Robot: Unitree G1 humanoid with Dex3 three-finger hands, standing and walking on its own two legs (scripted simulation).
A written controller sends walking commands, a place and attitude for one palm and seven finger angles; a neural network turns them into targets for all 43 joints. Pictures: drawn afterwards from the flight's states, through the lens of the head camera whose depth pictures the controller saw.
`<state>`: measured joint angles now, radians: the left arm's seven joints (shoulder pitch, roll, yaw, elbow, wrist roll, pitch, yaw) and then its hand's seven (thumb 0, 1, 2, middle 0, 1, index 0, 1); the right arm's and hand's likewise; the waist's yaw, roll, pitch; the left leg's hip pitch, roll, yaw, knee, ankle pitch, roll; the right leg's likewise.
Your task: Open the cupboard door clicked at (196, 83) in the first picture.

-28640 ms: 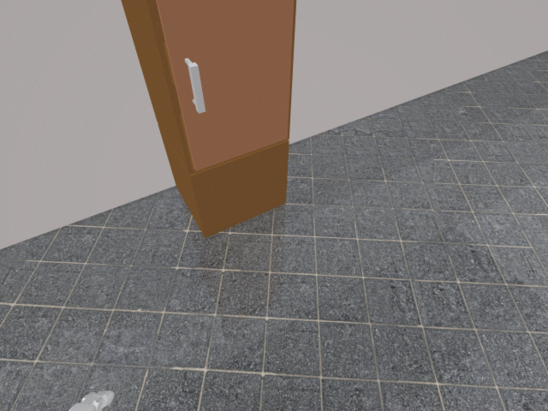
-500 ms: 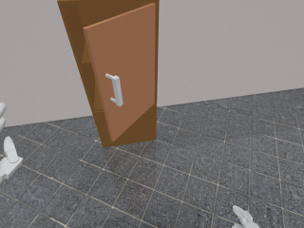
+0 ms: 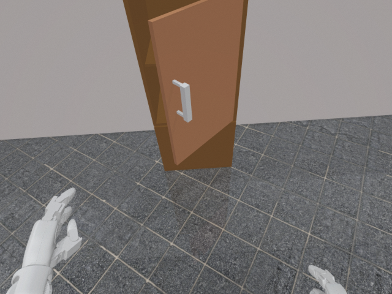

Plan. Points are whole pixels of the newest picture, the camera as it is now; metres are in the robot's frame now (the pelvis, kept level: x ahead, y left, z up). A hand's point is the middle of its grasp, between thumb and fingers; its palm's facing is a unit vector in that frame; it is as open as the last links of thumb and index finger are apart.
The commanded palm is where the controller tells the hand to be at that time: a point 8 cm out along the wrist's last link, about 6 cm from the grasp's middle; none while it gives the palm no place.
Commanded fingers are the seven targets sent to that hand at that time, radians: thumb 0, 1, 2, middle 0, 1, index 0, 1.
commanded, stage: let the arm hang, fingers relaxed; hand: left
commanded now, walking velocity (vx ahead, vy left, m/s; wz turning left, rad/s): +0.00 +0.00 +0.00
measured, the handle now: (182, 101) +0.70 +0.11 +0.00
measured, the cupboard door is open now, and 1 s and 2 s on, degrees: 44 44 44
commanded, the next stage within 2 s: look to check the result in 1.00 s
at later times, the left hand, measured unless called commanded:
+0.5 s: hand out of the picture -0.03 +0.25 -0.16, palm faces +0.02 -0.96 -0.27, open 7.3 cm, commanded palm none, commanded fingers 0.00 0.90 0.90 -0.20 -0.30 -0.20 -0.30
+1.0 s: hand out of the picture +0.06 +0.22 -0.15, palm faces -0.01 -0.97 -0.23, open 7.4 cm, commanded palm none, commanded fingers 0.00 0.90 0.90 -0.20 -0.30 -0.20 -0.30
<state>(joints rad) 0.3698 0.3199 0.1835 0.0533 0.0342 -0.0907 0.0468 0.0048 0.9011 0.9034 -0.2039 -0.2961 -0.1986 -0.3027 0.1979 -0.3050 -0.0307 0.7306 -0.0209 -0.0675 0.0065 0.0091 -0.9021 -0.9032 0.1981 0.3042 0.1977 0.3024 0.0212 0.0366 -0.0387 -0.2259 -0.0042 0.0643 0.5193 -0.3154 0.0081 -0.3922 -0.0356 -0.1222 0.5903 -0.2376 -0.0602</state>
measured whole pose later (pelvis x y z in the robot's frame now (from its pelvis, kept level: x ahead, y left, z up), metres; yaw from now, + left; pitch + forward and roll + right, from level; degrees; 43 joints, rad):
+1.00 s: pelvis +0.00 +0.03 +0.01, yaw -1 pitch -2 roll +0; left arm 0.17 0.19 0.02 1.14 0.02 -0.01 0.01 0.01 0.91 0.90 -0.20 -0.30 -0.20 -0.30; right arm 0.25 -0.21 -0.01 1.13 -0.02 -0.01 -0.02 0.00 -0.90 -0.90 0.20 0.30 0.20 0.30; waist -0.01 0.01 0.03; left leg -0.07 -0.02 0.09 0.36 -0.26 0.03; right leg -0.22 -0.03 -0.10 0.38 -0.14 -0.02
